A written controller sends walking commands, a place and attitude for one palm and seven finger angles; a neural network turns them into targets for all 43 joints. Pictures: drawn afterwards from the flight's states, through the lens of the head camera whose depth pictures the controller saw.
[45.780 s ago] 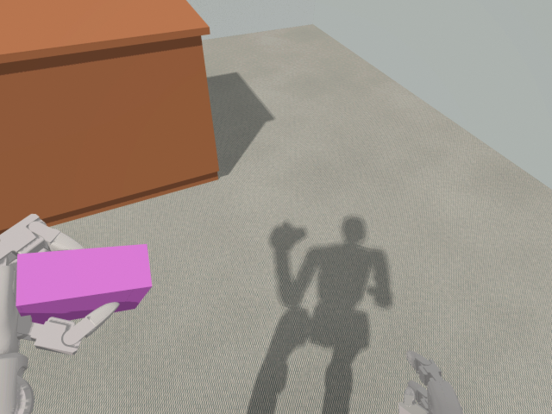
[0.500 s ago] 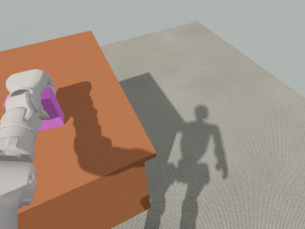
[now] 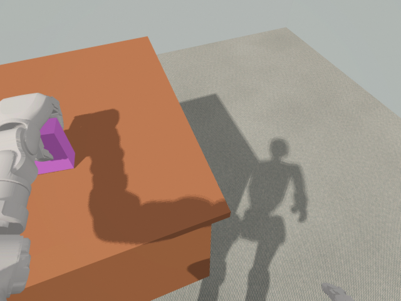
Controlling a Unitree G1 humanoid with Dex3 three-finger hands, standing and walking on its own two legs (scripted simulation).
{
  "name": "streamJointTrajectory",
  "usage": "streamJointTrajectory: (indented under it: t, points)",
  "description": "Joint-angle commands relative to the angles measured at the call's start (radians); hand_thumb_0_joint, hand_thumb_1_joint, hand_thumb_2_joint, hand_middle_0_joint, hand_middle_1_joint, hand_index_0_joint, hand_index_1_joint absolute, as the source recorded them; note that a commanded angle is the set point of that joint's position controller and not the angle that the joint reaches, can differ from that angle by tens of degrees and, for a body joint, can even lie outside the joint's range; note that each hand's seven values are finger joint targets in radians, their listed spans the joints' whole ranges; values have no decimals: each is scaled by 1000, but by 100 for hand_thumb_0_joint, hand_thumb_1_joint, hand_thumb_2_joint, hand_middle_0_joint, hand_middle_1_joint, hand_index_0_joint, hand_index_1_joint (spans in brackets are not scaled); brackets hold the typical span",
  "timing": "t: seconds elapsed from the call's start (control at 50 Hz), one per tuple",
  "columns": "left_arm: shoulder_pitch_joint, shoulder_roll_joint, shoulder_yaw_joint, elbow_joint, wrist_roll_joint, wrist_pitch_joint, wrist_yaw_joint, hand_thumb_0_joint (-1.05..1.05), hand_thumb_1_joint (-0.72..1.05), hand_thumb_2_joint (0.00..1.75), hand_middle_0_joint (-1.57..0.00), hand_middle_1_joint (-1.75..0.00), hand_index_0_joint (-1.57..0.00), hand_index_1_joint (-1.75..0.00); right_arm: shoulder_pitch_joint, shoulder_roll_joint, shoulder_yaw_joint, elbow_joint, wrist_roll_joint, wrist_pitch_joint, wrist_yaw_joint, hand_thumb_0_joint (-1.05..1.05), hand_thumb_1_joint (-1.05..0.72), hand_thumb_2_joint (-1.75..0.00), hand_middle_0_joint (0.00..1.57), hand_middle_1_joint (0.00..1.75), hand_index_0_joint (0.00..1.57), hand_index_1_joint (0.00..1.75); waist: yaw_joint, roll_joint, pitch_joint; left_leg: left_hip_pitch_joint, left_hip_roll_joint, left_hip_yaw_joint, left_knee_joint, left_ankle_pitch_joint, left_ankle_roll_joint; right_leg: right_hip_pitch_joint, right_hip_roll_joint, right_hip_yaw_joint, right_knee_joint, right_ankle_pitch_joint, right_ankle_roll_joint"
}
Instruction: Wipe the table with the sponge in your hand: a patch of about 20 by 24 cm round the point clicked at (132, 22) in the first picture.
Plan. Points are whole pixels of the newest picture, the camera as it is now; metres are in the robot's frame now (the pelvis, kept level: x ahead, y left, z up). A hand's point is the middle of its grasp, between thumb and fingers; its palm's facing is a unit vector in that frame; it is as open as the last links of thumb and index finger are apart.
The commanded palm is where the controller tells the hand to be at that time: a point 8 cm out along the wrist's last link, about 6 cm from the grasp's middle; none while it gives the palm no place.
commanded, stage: wipe back along the first lane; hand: left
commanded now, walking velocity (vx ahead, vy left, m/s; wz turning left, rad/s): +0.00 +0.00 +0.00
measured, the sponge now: (41, 153) +0.38 +0.37 +0.07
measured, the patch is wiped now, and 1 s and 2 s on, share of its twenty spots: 1.00 1.00 1.00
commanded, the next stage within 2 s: lift the sponge slowly off the table in 1.66 s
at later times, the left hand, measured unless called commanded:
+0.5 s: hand (36, 156) +0.34 +0.33 +0.11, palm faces -0.05 +0.00 -1.00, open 9.1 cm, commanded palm +0.31 +0.33 +0.16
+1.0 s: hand (38, 175) +0.30 +0.31 +0.11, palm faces +0.01 -0.01 -1.00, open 9.1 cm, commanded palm +0.26 +0.31 +0.14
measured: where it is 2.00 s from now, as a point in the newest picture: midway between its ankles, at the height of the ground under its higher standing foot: outside the picture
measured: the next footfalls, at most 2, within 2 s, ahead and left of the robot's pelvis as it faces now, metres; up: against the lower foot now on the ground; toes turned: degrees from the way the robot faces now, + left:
none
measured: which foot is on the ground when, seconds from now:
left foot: down 0.00-1.00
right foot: down 0.00-1.00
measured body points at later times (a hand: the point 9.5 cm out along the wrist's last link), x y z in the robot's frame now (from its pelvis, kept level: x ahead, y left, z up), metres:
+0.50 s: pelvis -0.03 +0.00 +0.00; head +0.00 -0.02 +0.45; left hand +0.34 +0.33 +0.17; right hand +0.13 -0.25 -0.12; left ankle -0.03 +0.07 -0.74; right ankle -0.05 -0.12 -0.74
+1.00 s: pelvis -0.02 -0.02 +0.00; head -0.01 -0.05 +0.45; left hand +0.29 +0.31 +0.17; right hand +0.17 -0.26 -0.11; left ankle -0.03 +0.07 -0.74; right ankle -0.05 -0.12 -0.74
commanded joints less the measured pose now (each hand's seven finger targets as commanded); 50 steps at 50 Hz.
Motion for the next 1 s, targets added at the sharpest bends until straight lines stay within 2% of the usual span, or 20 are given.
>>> streamJointTrajectory:
  t: [0.0,0.02,0.1,0.12,0.18,0.2,0.26,0.34,0.42,0.46,0.5,0.52,0.58,0.6,0.66,0.7,0.78,0.8,0.92,0.98]
  points:
    - [-318,343,105,-235,17,-3,39,0,10,130,-120,-160,-120,-160,5,-154,-54,-95,-12,-17,-4,0,-90,-90,20,30,20,30,18,72,-395,269,44,-39,45,781,-39,98,11,-7,33,490,-46]
    - [-320,313,80,-228,17,2,43,0,10,130,-120,-160,-120,-160,11,-150,-56,-92,-10,-18,-2,0,-90,-90,20,30,20,30,5,50,-380,276,46,-41,51,771,-39,76,12,-14,37,472,-40]
    - [-239,251,59,-312,-12,22,49,0,10,130,-120,-160,-120,-160,-20,-145,-57,-111,-12,-15,8,0,-90,-90,20,30,20,30,19,58,-390,280,47,-50,35,737,-45,84,10,-14,26,429,-43]
    - [-258,253,53,-329,-11,29,56,0,10,130,-120,-160,-120,-160,-14,-148,-59,-104,-10,-16,9,0,-90,-90,20,30,20,30,8,51,-394,297,52,-55,38,728,-47,67,11,-15,29,411,-40]
    - [-173,239,64,-329,-25,60,63,0,10,130,-120,-160,-120,-160,-34,-145,-54,-108,-11,-18,14,0,-90,-90,20,30,20,30,22,7,-353,263,45,-52,25,675,-46,90,12,-18,21,401,-42]
    - [-188,246,68,-355,-30,64,59,0,10,130,-120,-160,-120,-160,-49,-150,-51,-110,-11,-13,12,0,-90,-90,20,30,20,30,25,24,-357,254,43,-57,12,657,-50,101,10,-15,16,388,-46]
    - [-157,187,21,-357,-30,91,62,0,10,130,-120,-160,-120,-160,-67,-139,-43,-112,-7,-16,13,0,-90,-90,20,30,20,30,20,-2,-289,231,42,-65,-15,543,-50,76,13,-27,5,303,-45]
    - [-145,188,16,-322,-26,115,60,0,10,130,-120,-160,-120,-160,-84,-136,-32,-108,-9,-23,6,0,-90,-90,20,30,20,30,24,-16,-231,189,33,-54,-48,382,-42,81,13,-26,-16,227,-52]
    - [-180,168,-12,-337,-14,115,58,0,10,130,-120,-160,-120,-160,-100,-130,-25,-110,-10,-28,-2,0,-90,-90,20,30,20,30,21,-7,-231,181,30,-51,-67,308,-37,83,11,-22,-25,175,-55]
    - [-129,155,-13,-338,-18,115,57,0,10,130,-120,-160,-120,-160,-104,-127,-23,-117,-10,-33,-1,0,-90,-90,20,30,20,30,30,-1,-218,172,29,-52,-73,279,-35,88,12,-20,-31,158,-56]
    - [-126,145,-16,-355,-18,113,55,0,10,130,-120,-160,-120,-160,-114,-128,-23,-122,-13,-34,-2,0,-90,-90,20,30,20,30,36,20,-234,173,29,-51,-76,288,-37,100,12,-14,-31,165,-60]
    - [-120,116,-42,-354,-25,114,56,0,10,130,-120,-160,-120,-160,-109,-123,-20,-122,-10,-37,-2,0,-90,-90,20,30,20,30,27,-2,-218,172,28,-49,-74,275,-34,93,11,-18,-30,162,-55]
    - [-46,128,-13,-367,-37,114,57,0,10,130,-120,-160,-120,-160,-122,-123,-22,-129,-10,-41,0,0,-90,-90,20,30,20,30,43,-17,-213,160,23,-41,-72,269,-29,119,11,-10,-31,185,-55]
    - [-11,166,35,-371,-46,113,59,0,10,130,-120,-160,-120,-160,-129,-127,-22,-131,-14,-39,-1,0,-90,-90,20,30,20,30,58,-13,-222,149,22,-41,-73,278,-29,146,8,-2,-27,201,-58]
    - [54,121,7,-386,-54,117,59,0,10,130,-120,-160,-120,-160,-140,-122,-20,-133,-10,-44,1,0,-90,-90,20,30,20,30,51,-58,-200,136,18,-28,-62,279,-22,151,7,0,-20,241,-48]
    - [86,146,35,-405,-56,125,61,0,10,130,-120,-160,-120,-160,-151,-130,-20,-135,-12,-42,3,0,-90,-90,20,30,20,30,60,-38,-193,121,17,-28,-60,287,-24,162,5,8,-14,254,-52]
    - [142,82,-17,-467,-51,157,63,0,10,130,-120,-160,-120,-160,-173,-121,-20,-143,-9,-51,9,0,-90,-90,20,30,20,30,53,-28,-167,133,17,-25,-50,296,-21,139,9,2,-11,257,-49]
    - [158,100,7,-490,-53,164,63,0,10,130,-120,-160,-120,-160,-178,-125,-23,-144,-11,-50,9,0,-90,-90,20,30,20,30,61,-11,-183,134,17,-30,-49,307,-23,152,10,10,-6,263,-54]
    - [302,57,1,-547,-95,212,54,0,10,130,-120,-160,-120,-160,-200,-119,-20,-152,-6,-62,11,0,-90,-90,20,30,20,30,59,-79,-161,129,12,-21,-31,324,-19,172,7,13,15,338,-41]
    - [358,63,17,-598,-107,225,49,0,10,130,-120,-160,-120,-160,-219,-117,-18,-162,-7,-67,12,0,-90,-90,20,30,20,30,70,-78,-167,131,8,-20,-22,342,-19,189,5,20,24,381,-39]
